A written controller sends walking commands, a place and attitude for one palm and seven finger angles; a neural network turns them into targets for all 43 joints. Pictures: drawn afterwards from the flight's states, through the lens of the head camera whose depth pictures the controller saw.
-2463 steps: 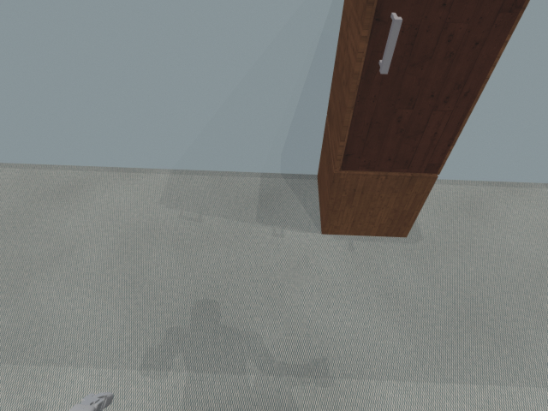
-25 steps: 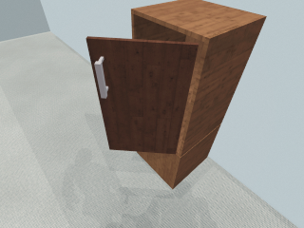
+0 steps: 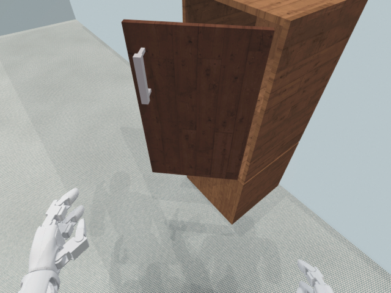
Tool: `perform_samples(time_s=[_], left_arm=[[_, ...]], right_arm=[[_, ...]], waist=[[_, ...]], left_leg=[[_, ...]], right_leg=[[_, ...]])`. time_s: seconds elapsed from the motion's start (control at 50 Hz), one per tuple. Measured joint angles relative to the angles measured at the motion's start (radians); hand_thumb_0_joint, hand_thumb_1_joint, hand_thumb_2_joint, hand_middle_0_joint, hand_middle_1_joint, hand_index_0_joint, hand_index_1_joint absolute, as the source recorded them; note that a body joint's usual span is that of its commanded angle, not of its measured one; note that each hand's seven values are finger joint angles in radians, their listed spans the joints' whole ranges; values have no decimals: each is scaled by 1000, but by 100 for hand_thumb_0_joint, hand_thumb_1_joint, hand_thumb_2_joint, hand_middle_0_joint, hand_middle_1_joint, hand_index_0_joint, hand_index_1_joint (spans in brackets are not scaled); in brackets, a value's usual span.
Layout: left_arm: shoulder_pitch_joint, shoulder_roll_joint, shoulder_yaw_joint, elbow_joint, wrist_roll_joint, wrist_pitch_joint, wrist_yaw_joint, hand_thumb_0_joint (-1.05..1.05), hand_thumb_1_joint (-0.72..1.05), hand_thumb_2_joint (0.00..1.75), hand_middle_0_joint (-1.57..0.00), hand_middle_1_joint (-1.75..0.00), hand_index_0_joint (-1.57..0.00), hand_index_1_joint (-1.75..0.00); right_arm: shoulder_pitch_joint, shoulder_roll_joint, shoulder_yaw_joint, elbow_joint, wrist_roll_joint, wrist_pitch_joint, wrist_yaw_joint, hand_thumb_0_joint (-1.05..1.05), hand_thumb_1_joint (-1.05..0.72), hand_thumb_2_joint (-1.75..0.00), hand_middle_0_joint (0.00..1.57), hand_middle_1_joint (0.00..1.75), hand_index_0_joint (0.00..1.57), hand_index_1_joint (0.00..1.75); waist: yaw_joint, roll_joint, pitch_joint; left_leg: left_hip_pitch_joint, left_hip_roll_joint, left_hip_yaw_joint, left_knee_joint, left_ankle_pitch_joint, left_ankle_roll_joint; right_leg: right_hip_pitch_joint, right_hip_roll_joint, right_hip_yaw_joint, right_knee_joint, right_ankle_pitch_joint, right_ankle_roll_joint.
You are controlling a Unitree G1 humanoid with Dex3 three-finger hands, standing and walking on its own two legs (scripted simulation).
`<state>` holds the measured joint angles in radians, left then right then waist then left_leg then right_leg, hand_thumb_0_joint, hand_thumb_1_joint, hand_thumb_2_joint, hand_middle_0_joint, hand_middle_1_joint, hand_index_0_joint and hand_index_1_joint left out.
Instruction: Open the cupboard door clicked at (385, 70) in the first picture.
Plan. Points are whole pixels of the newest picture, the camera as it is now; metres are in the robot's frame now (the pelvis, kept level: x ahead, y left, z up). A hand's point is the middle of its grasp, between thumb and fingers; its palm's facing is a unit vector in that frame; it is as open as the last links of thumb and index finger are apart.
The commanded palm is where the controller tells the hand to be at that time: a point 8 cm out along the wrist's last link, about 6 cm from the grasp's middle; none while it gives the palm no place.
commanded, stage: raise the hand with hooked fingers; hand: left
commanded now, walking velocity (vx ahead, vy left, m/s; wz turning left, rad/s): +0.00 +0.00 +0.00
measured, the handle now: (143, 76) +0.60 +0.17 +0.14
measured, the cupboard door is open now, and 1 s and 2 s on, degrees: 45 45 45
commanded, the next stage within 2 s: move the hooked fingers beside the handle in 1.88 s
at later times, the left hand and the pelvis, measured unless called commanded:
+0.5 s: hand (87, 222) +0.25 +0.23 +0.03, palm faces -0.08 -0.99 -0.07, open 10.4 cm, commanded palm +0.21 +0.29 +0.04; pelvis +0.03 -0.02 -0.04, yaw +0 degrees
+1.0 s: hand (68, 177) +0.30 +0.26 +0.11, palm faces +0.00 -1.00 -0.07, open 13.3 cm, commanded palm +0.27 +0.30 +0.11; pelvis +0.05 -0.01 -0.01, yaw +0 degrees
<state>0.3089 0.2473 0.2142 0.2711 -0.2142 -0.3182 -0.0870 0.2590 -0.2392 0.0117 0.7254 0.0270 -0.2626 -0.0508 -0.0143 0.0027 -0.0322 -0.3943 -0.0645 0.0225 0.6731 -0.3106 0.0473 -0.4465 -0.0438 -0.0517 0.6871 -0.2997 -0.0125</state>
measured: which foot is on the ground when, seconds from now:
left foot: down 0.00-1.00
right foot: down 0.00-1.00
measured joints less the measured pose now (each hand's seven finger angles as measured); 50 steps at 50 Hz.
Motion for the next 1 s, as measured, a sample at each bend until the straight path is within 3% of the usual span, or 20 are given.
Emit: perform_samples(time_s=[0.06, 0.1, 0.16, 0.2, 0.26, 0.32, 0.38, 0.52, 0.68, 0.84, 1.0], left_arm=[[-38, 24, 48, 35, -58, -172, -154, 0, 76, 84, -21, -40, -21, -39], [-41, 47, 74, 61, -88, -227, -280, 0, 72, 82, -22, -42, -21, -42], [-13, 72, 98, 72, -129, -189, -432, 0, 65, 79, -22, -46, -22, -46], [16, 75, 114, 41, -159, -135, -469, 0, 61, 78, -23, -49, -22, -49], [54, 64, 135, -68, -185, -95, -443, 1, 53, 75, -23, -54, -23, -53], [61, 66, 145, -185, -178, -86, -397, 1, 46, 72, -24, -58, -23, -58], [31, 85, 144, -230, -165, -51, -391, 1, 40, 69, -24, -63, -23, -62], [9, 140, 149, -202, -175, 113, -429, 0, 23, 62, -25, -73, -25, -73], [-10, 126, 194, -224, -207, 86, -385, 0, 5, 54, -27, -85, -26, -85], [-92, 149, 160, -175, -162, 168, -401, 0, -14, 46, -28, -97, -27, -97], [-187, 182, 203, -158, -180, 205, -386, -1, -33, 38, -29, -109, -29, -109]], right_arm=[[-38, 10, -4, -67, -5, -33, 21, 1, -90, -90, 20, 29, 20, 30], [-53, 5, -5, -116, -3, -47, 32, 1, -90, -90, 20, 30, 20, 30], [-57, -19, -6, -175, 8, -48, 29, 1, -90, -90, 20, 30, 20, 30], [-54, -31, -8, -196, 13, -42, 16, 1, -90, -90, 20, 30, 20, 30], [-42, -39, -12, -199, 12, -41, -6, 1, -90, -90, 20, 30, 20, 30], [-33, -36, -7, -182, 6, -44, -13, 1, -90, -90, 20, 29, 20, 30], [-36, -27, 2, -168, 9, -38, -14, 1, -90, -90, 20, 29, 20, 30], [-29, -1, 24, -183, 19, -9, -17, 1, -90, -90, 20, 30, 20, 30], [20, -18, 25, -179, 22, -2, -19, 1, -90, -90, 20, 30, 20, 30], [13, -37, 28, -166, 31, 6, -43, 1, -90, -90, 20, 30, 20, 30], [12, -24, 44, -171, 39, 9, -49, 1, -90, -90, 20, 29, 20, 30]], waist=[[0, -18, -42], [4, -35, -47], [16, -38, -53], [28, -37, -49], [49, -28, -41], [61, -17, -43], [55, 4, -47], [25, 34, -57], [35, 28, -67], [31, 30, -52], [30, 30, -53]], left_leg=[[-166, 14, 10, 154, -57, -1], [-251, 22, 15, 254, -101, 1], [-327, 36, 5, 359, -144, -6], [-341, 42, -7, 399, -183, -10], [-335, 52, -32, 421, -210, -15], [-323, 57, -57, 418, -220, -19], [-310, 59, -74, 398, -217, -21], [-256, 62, -48, 307, -190, -16], [-202, 57, -41, 252, -178, -12], [-137, 53, -43, 200, -158, -6], [-46, 51, -36, 124, -130, -5]], right_leg=[[-168, 16, 13, 145, -57, -4], [-250, 22, 17, 225, -36, -9], [-321, 34, 5, 322, -97, -11], [-329, 39, -6, 349, -118, -15], [-308, 49, -31, 350, -139, -20], [-280, 56, -55, 325, -145, -24], [-255, 59, -69, 292, -140, -23], [-215, 65, -42, 211, -110, -15], [-164, 62, -33, 163, -101, -10], [-94, 59, -33, 106, -80, -5], [-6, 59, -25, 32, -52, -1]])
